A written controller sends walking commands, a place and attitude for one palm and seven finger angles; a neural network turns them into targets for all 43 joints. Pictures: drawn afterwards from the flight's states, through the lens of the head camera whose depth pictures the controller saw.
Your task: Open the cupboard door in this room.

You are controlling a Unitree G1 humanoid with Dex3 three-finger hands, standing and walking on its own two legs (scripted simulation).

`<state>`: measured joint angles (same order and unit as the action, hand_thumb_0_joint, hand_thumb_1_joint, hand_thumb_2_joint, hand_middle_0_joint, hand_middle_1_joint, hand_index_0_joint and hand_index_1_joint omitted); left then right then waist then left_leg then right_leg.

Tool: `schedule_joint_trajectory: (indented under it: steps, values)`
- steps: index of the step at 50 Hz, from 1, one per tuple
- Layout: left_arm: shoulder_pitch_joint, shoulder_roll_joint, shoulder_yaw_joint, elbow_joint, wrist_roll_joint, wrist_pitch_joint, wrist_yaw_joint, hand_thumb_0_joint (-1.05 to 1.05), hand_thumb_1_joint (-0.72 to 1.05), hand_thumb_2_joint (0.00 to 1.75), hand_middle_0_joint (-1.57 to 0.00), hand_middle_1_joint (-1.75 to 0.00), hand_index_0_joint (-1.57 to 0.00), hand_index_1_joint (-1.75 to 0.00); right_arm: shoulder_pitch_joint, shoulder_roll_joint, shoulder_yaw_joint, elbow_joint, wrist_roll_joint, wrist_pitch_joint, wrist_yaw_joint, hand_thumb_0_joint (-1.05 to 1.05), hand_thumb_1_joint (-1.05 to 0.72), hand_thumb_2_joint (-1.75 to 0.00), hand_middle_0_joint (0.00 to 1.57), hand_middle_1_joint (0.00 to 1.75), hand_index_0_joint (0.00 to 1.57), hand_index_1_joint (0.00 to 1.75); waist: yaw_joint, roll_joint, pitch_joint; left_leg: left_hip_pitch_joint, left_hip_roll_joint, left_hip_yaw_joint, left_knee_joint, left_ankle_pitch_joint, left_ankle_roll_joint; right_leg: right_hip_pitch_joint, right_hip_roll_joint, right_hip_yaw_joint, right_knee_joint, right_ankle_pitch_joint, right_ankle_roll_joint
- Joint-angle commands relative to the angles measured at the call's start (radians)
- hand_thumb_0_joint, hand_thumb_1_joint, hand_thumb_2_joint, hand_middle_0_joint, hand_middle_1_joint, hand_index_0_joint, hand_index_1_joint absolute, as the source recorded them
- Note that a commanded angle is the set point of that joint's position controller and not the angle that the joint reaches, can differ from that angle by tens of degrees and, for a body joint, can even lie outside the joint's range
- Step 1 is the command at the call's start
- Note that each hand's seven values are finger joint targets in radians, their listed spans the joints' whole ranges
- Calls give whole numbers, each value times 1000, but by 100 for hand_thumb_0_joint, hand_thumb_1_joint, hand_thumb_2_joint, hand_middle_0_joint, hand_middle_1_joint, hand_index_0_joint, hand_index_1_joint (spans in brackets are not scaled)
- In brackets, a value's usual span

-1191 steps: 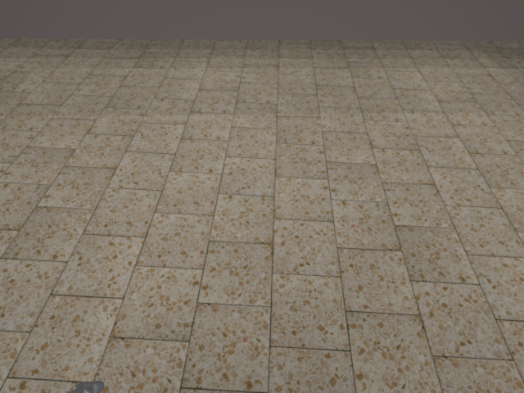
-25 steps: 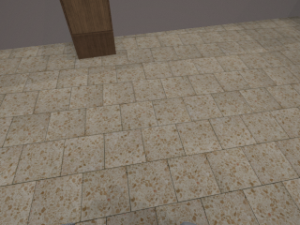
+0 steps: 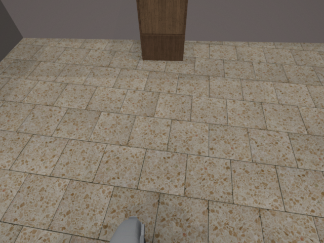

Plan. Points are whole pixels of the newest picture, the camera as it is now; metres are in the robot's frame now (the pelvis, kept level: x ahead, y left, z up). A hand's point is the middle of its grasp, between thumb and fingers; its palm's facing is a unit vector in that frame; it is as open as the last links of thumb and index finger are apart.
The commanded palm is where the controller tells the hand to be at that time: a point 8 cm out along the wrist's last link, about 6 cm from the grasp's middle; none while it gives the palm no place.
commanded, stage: turn or walk to find it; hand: left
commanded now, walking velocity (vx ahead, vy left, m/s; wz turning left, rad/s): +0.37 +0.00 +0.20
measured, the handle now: out of the picture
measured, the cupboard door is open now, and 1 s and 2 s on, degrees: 0 0 0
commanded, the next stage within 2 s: stand and wait in 1.40 s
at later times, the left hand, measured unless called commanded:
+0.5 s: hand (104, 180) +0.31 +0.23 -0.15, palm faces +0.07 -0.98 -0.19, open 7.3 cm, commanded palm none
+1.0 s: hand (127, 166) +0.37 +0.16 -0.16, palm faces +0.18 -0.96 -0.21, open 7.2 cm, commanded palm none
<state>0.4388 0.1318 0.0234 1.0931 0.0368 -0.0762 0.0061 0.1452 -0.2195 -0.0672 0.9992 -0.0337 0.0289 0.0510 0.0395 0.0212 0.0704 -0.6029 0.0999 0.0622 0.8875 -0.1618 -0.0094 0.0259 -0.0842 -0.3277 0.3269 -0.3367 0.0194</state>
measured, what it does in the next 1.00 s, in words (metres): walks ahead: left foot, then right foot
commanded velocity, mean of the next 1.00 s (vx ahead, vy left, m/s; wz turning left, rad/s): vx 0.38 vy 0.00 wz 0.10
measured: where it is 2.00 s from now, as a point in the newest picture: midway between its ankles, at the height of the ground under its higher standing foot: (163, 150)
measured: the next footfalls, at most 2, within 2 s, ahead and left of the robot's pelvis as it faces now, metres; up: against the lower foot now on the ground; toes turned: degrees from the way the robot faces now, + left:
left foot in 0.12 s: +0.19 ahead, +0.13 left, +0.00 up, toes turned +9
right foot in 0.64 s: +0.44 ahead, -0.10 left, +0.00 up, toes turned -5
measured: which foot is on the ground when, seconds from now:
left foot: up 0.00-0.10, down 0.12-0.66, up 0.68-1.00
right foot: down 0.00-0.12, up 0.14-0.62, down 0.64-1.00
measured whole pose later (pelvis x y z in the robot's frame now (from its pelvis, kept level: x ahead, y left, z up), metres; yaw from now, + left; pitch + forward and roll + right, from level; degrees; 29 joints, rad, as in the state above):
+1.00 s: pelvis +0.43 -0.01 +0.00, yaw +7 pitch +0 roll +0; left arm 0.36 0.16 0.04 1.12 0.03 -0.08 0.00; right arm 0.19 -0.18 -0.07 1.05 -0.03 0.00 0.03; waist 0.02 0.03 0.04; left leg -0.60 0.14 0.05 0.95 -0.16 -0.04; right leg -0.09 -0.01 -0.21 0.35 -0.26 -0.05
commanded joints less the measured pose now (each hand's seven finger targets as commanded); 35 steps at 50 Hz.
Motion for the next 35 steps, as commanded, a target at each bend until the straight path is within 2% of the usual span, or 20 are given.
schedule_joint_trajectory:
  steps: [1, 3, 4, 5, 6, 7, 8, 9, 10, 12, 15, 22, 24, 28, 30, 31, 32, 33, 34, 35]
  values:
    - [89, 170, 28, -1, -8, -11, 15, 0, 90, 90, -20, -30, -20, -30, -155, 12, 23, -106, 9, -50, 3, 0, -90, -90, 20, 30, 20, 30, 21, -156, 61, 30, -34, 75, -190, -51, 42, 39, -269, 125, -65, 619, -103]
    - [55, 202, 34, 3, -11, -8, 14, 0, 90, 90, -20, -30, -20, -30, -43, -12, 16, -74, 6, -62, -10, 0, -90, -90, 20, 30, 20, 30, -40, -165, -20, 201, -90, 117, -258, -105, 74, 52, -267, 79, 105, 829, -94]
    - [33, 212, 31, 4, -19, -6, 12, 0, 90, 90, -20, -30, -20, -30, 80, -43, 4, -40, 1, -69, -19, 0, -90, -90, 20, 30, 20, 30, -102, -144, -89, 410, -125, 133, -325, -50, 89, -31, -239, 41, 284, 855, -66]
    - [18, 200, 28, -14, -25, -7, 5, 0, 90, 90, -20, -30, -20, -30, 246, -117, -17, 1, -2, -74, -32, 0, -90, -90, 20, 30, 20, 30, -182, -56, -207, 702, -54, 39, -373, 10, 114, -207, -198, 33, 529, 667, -31]
    - [60, 129, 25, -41, -33, -5, -10, 0, 90, 90, -20, -30, -20, -30, 344, -241, -49, 33, -4, -80, -46, 0, -90, -90, 20, 30, 20, 30, -186, 210, -304, 952, 239, -403, -430, 132, 218, -539, -31, 63, 858, -52, 19]
    - [-3, 134, 19, -76, -30, -6, -3, 0, 90, 90, -20, -30, -20, -30, 363, -284, -53, 41, 21, -75, -50, 0, -90, -90, 20, 30, 20, 30, -182, 174, -315, 949, 345, -506, -509, 212, 273, -649, -17, 191, 974, -252, -1]
    - [-66, 118, 16, -84, -33, -3, 6, 0, 90, 90, -20, -30, -20, -30, 301, -260, -49, 34, 25, -84, -62, 0, -90, -90, 20, 30, 20, 30, -166, 125, -274, 852, 357, -492, -544, 163, 273, -699, -46, 262, 1031, -191, -1]
    - [-118, 128, 21, -75, -29, 3, -1, 0, 90, 90, -20, -30, -20, -30, 222, -204, -41, 8, 24, -87, -65, 0, -90, -90, 20, 30, 20, 30, -138, 33, -162, 700, 322, -422, -576, 94, 250, -705, -88, 284, 1033, -121, 3]
    - [-114, 110, 25, -62, -17, 11, -8, 0, 90, 90, -20, -30, -20, -30, 166, -151, -21, 2, 18, -93, -63, 0, -90, -90, 20, 30, 20, 30, -100, 14, -77, 564, 270, -334, -609, 77, 212, -661, -107, 296, 989, -70, 5]
    - [-56, 77, 25, -34, -6, 34, -13, 0, 90, 90, -20, -30, -20, -30, 126, -85, -1, 6, 18, -107, -63, 0, -90, -90, 20, 30, 20, 30, -44, 39, -32, 423, 194, -203, -657, 82, 173, -570, -115, 289, 902, -12, 15]
    - [-45, 68, 33, -47, -3, 58, -16, 0, 90, 90, -20, -30, -20, -30, 121, -51, -9, 1, 16, -111, -60, 0, -90, -90, 20, 30, 20, 30, -12, 82, 8, 326, 141, -146, -722, -22, 171, -565, -107, 276, 838, 94, 30]
    - [-288, 104, 41, -160, -8, 63, -35, 0, 90, 90, -20, -30, -20, -30, 196, -87, -19, 18, 18, -120, -65, 0, -90, -90, 20, 30, 20, 30, -42, 55, 51, 483, 152, -126, -739, 72, 196, -691, -106, 278, 584, 209, 51]
    - [-367, 105, 38, -188, -11, 55, -37, 0, 90, 90, -20, -30, -20, -30, 236, -87, -19, 34, 14, -118, -67, 0, -90, -90, 20, 30, 20, 30, -70, 52, 57, 532, 162, -135, -714, 136, 196, -680, -90, 268, 480, 192, 41]
    - [-424, 102, 36, -216, -12, 42, -41, 0, 90, 90, -20, -30, -20, -30, 274, -101, -19, 57, 4, -111, -70, 0, -90, -90, 20, 30, 20, 30, -84, 75, 38, 580, 163, -120, -628, 274, 173, -560, -32, 220, 315, 136, 9]
    - [-315, 127, 45, -186, -12, 32, -40, 0, 90, 90, -20, -30, -20, -30, 259, -112, -18, 65, 5, -105, -70, 0, -90, -90, 20, 30, 20, 30, -24, 41, -10, 540, 138, -90, -489, 393, 142, -361, 8, 190, 221, 143, -14]
    - [-156, 158, 52, -136, -9, 20, -37, 0, 90, 90, -20, -30, -20, -30, 247, -111, -16, 67, 10, -105, -68, 0, -90, -90, 20, 30, 20, 30, 49, -14, -96, 498, 87, -55, -303, 432, 109, -152, 29, 183, 159, 188, -27]
    - [17, 243, 72, -79, 0, 6, -27, 0, 90, 90, -20, -30, -20, -30, 253, -78, -11, 58, 23, -110, -59, 0, -90, -90, 20, 30, 20, 30, 112, -148, -222, 304, 11, 4, -17, 250, 67, 132, -143, 363, 130, 209, -82]
    - [132, 346, 92, -41, -10, 5, -15, 0, 90, 90, -20, -30, -20, -30, 266, -22, 4, 22, 29, -113, -56, 0, -90, -90, 20, 30, 20, 30, 111, -353, -291, 39, -130, 20, 268, -375, 29, 303, -387, 737, 52, 382, -175]
    - [72, 340, 96, -48, -26, 6, -9, 0, 90, 90, -20, -30, -20, -30, 245, -62, -3, 24, 32, -99, -61, 0, -90, -90, 20, 30, 20, 30, 92, -336, -283, 18, -84, -103, 416, -386, 44, 199, -425, 790, -23, 291, -190]
    - [-36, 292, 83, -80, -24, 11, -9, 0, 90, 90, -20, -30, -20, -30, 191, -54, -10, 22, 27, -94, -56, 0, -90, -90, 20, 30, 20, 30, 68, -200, -159, -35, -41, -109, 484, -295, 44, 73, -390, 736, -60, 90, -195]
